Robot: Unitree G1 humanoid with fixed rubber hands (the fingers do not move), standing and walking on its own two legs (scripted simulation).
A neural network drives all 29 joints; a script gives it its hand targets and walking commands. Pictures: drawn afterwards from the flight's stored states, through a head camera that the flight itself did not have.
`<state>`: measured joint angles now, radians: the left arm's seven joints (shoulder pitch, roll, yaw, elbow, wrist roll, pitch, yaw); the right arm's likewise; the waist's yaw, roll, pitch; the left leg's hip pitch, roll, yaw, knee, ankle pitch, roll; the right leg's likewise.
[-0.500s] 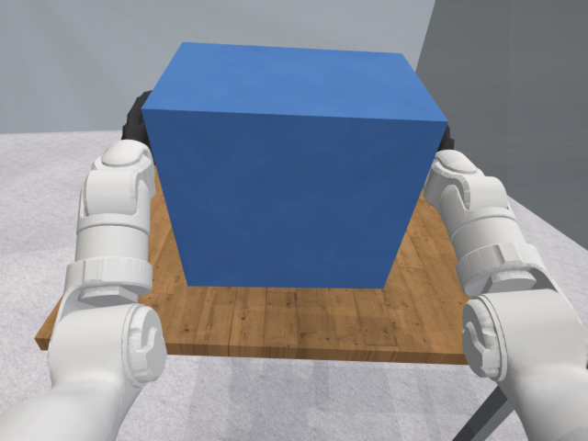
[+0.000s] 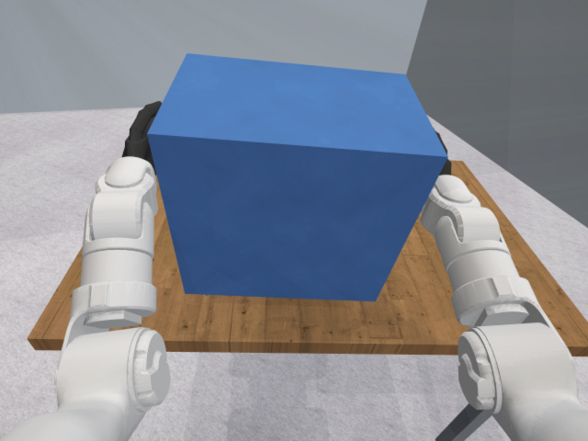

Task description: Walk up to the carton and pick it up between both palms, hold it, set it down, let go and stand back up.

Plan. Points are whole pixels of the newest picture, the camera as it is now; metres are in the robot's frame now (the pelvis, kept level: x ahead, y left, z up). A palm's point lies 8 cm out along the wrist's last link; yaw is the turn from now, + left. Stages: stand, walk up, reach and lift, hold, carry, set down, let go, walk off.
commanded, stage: set down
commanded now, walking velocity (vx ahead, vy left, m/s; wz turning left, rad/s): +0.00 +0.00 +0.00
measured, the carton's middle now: (290, 189) +0.42 +0.01 +0.19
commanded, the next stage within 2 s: none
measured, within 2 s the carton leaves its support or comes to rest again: neither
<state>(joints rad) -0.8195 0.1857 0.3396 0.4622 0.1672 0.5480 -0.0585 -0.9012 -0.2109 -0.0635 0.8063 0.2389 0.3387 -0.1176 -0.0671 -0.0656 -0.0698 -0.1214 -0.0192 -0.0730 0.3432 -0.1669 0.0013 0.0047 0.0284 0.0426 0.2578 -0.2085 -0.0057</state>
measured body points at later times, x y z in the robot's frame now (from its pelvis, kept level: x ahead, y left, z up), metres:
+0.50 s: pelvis +0.00 -0.01 +0.00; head -0.04 +0.02 +0.45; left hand +0.41 +0.21 +0.20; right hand +0.41 -0.18 +0.20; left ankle +0.01 +0.12 -0.75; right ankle -0.04 -0.12 -0.75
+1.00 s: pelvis +0.00 +0.00 +0.00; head -0.01 +0.03 +0.45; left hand +0.43 +0.22 +0.17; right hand +0.42 -0.17 +0.15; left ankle +0.01 +0.12 -0.75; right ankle -0.04 -0.12 -0.75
